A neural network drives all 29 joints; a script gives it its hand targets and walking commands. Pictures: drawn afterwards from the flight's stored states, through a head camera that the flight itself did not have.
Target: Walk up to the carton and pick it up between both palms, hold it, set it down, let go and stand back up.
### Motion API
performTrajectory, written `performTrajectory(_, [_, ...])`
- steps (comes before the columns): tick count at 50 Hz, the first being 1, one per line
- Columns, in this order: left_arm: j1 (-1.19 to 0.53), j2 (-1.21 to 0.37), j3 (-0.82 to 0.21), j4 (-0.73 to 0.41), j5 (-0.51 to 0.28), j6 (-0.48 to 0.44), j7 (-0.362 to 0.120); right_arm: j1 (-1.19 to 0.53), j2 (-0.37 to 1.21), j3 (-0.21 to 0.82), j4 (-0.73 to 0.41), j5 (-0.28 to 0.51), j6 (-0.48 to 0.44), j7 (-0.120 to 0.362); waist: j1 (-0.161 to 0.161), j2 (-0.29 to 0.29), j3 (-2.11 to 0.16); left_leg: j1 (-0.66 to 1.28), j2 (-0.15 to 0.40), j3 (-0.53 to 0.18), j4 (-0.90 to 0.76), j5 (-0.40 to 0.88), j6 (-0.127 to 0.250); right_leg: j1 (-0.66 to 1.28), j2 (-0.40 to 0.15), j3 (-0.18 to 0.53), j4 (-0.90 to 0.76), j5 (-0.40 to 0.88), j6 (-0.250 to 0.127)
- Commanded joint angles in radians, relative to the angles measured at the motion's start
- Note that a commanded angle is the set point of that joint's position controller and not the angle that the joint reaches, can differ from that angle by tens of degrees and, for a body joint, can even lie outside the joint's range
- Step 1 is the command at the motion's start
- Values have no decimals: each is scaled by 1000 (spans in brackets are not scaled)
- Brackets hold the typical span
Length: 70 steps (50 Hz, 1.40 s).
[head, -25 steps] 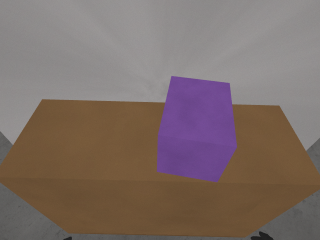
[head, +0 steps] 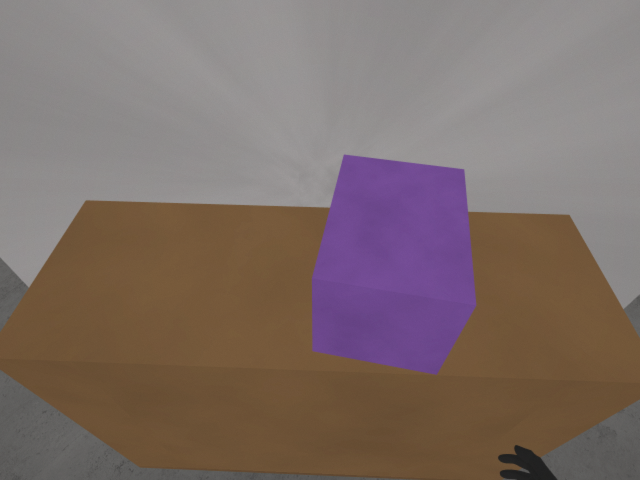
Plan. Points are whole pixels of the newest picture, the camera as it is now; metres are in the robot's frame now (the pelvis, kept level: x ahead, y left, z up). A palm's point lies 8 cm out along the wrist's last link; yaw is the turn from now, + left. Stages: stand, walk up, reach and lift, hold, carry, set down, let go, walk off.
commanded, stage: walk up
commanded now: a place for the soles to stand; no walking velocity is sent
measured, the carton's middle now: (388, 260) +0.42 -0.07 +0.02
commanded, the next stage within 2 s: reach and lift in 0.24 s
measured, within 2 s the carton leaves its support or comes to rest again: neither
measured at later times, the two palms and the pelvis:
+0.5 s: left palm (154, 456) +0.18 +0.24 -0.07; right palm out of the picture +0.12 -0.25 -0.08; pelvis -0.02 -0.01 +0.01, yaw -8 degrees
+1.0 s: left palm (166, 447) +0.18 +0.21 -0.03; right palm out of the picture +0.14 -0.23 -0.03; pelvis -0.01 +0.00 +0.03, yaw -10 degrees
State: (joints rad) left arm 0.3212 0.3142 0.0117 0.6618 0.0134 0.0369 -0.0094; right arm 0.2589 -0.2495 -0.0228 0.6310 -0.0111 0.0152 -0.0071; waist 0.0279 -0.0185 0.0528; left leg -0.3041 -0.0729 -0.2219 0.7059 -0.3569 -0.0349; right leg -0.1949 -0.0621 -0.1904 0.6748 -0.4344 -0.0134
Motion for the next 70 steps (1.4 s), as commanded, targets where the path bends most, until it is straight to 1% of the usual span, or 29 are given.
performTrajectory(1, [37, 129, 44, -81, -4, -16, 5, -18, -168, -50, -89, -1, -22, -6, 1, 76, -37, -66, 84, -89, -139, 306, 100, 53, -80, 116, -133, 235, -55])
performTrajectory(3, [32, 137, 49, -82, 3, -21, 5, -29, -160, -44, -92, 3, -21, -5, 2, 58, -46, -73, 74, -74, -131, 298, 90, 62, -83, 123, -150, 230, -57])
performTrajectory(4, [36, 140, 49, -81, 3, -23, 4, -29, -158, -46, -91, 1, -21, -5, 0, 38, -50, -62, 69, -59, -117, 288, 85, 63, -95, 127, -158, 242, -65])
performTrajectory(7, [35, 154, 52, -84, -2, -30, 5, -38, -141, -38, -89, -1, -20, -4, 0, 33, -23, -30, 46, 9, -58, 322, 65, 10, -145, 141, -206, 264, -89])
performTrajectory(8, [31, 158, 53, -78, -1, -29, 4, -25, -137, -37, -86, 0, -21, -3, 0, -6, -32, -23, 51, 7, -60, 329, 63, 10, -141, 124, -209, 247, -90])
performTrajectory(9, [34, 154, 51, -78, -1, -28, 4, -26, -144, -37, -81, -1, -24, -2, -1, -9, -32, -7, 52, 8, -66, 341, 64, 2, -138, 122, -202, 267, -88])
performTrajectory(11, [36, 148, 48, -74, 0, -24, 4, -22, -148, -43, -80, -2, -25, -1, -5, 32, -51, -5, 50, 6, -73, 344, 67, 17, -128, 115, -183, 269, -81])
performTrajectory(12, [39, 149, 46, -83, -4, -24, 3, -28, -147, -40, -80, -4, -25, -2, 2, 25, -51, -9, 54, 0, -74, 345, 67, 17, -120, 109, -189, 253, -78])
performTrajectory(13, [-386, 199, 95, -328, 2, 51, 38, -345, -20, -89, 132, -59, -198, 5, -71, 66, -93, -111, 72, 224, -31, 255, -37, -178, 25, 114, -47, 192, -27])
performTrajectory(14, [-356, 150, 90, -316, 18, 96, 56, -303, -66, -108, 263, -96, -276, 23, -75, 86, -44, -134, 76, 244, -42, 225, -47, -199, 38, 98, -39, 154, -26])
performTrajectory(15, [-320, 114, 80, -286, 13, 124, 57, -323, -73, -106, 327, -80, -310, 39, -69, 85, -97, -113, 86, 232, -48, 253, -42, -155, 54, 71, -24, 155, -27])
performTrajectory(17, [-216, 89, 93, -285, 20, 158, 49, -268, -111, -91, 383, -89, -342, 43, -63, 45, -163, -56, 94, 209, -74, 334, -21, -86, 65, 79, -29, 241, -21])
performTrajectory(20, [-123, 83, 140, -285, 17, 178, 37, -282, -146, -29, 311, -13, -372, 21, -17, 5, -203, 100, 64, 229, -127, 447, -11, 56, 67, 96, -126, 471, 4])
performTrajectory(21, [-118, 71, 143, -276, 21, 189, 36, -296, -139, -14, 292, -5, -372, 25, 2, 5, -184, 131, 55, 245, -175, 382, -13, 73, 66, 100, -182, 405, 6])
performTrajectory(22, [-110, 106, 106, -276, -23, 195, 23, -330, -116, -78, 223, -35, -365, 23, 14, 8, -132, 90, 39, 269, -212, 327, 18, 56, 67, 119, -259, 279, 12])
performTrajectory(23, [-110, 106, 107, -258, -29, 199, 22, -328, -106, -67, 193, -39, -355, 20, 15, -12, -122, 92, 44, 267, -220, 350, 26, 76, 67, 121, -255, 353, 19])
performTrajectory(25, [-88, 90, 128, -250, -14, 189, 26, -315, -87, -33, 161, -10, -342, 16, 39, 17, -137, 115, 21, 271, -248, 423, 14, 150, 71, 138, -271, 450, 33])
performTrajectory(29, [-156, 72, 132, -228, -7, 172, 32, -305, -22, -9, 49, -5, -298, 20, 69, 21, -56, 113, 19, 294, -332, 304, 21, 130, 65, 155, -347, 278, 29])
performTrajectory(32, [-250, 55, 112, -259, -17, 149, 41, -305, 8, -15, -7, -10, -264, 25, 57, 43, -26, 138, 32, 305, -359, 204, 26, 55, 55, 167, -384, 144, 16])
performTrajectory(35, [-292, 37, 84, -302, -26, 120, 47, -286, 10, -27, -26, -10, -241, 27, 31, 58, -33, 167, 44, 307, -368, 171, 25, 33, 47, 178, -394, 110, 9])
performTrajectory(42, [-214, 5, 26, -359, -63, 52, 48, -245, -25, -76, -40, -12, -251, 22, 8, 39, -81, 236, 58, 285, -375, 293, 9, 57, 69, 161, -407, 195, 11])
performTrajectory(53, [-126, -48, -26, -433, -93, -37, 76, -204, -26, -86, -150, 34, -279, 39, 31, 3, -79, 245, 67, 270, -397, 391, -5, 78, 89, 159, -433, 246, -1])
performTrajectory(54, [-119, -66, -24, -446, -88, -46, 82, -143, -28, -78, -117, 39, -283, 50, -5, -14, -66, 281, 52, 281, -394, 369, -22, 75, 97, 151, -429, 240, 1])
performTrajectory(57, [-107, -96, -48, -458, -72, -80, 101, -137, -55, -89, -112, 60, -311, 62, -4, 27, -43, 308, 57, 272, -398, 372, -35, 56, 102, 144, -437, 233, -10])
performTrajectory(58, [-106, -100, -45, -453, -62, -89, 104, -137, -44, -82, -121, 62, -311, 67, -1, 20, -42, 304, 58, 276, -399, 365, -35, 63, 104, 145, -445, 227, -10])
performTrajectory(62, [-80, -122, -39, -490, -59, -125, 128, -110, -37, -56, -207, 107, -329, 75, 23, 24, -77, 303, 51, 275, -394, 412, -30, 96, 95, 171, -431, 319, -11])
performTrajectory(63, [-87, -117, -42, -501, -59, -137, 131, -116, -43, -54, -247, 111, -339, 73, 16, 0, -92, 299, 49, 278, -390, 426, -29, 115, 94, 175, -425, 367, -3])
performTrajectory(64, [-63, -123, -37, -473, -47, -144, 127, -100, -30, -40, -248, 110, -336, 71, 27, -5, -56, 289, 45, 283, -396, 416, -26, 132, 92, 181, -428, 391, 1])
performTrajectory(70, [-91, -153, -57, -542, -60, -219, 132, -62, -37, -25, -286, 148, -361, 59, 5, 23, -69, 331, 53, 277, -380, 470, -39, 122, 96, 190, -414, 467, -5])
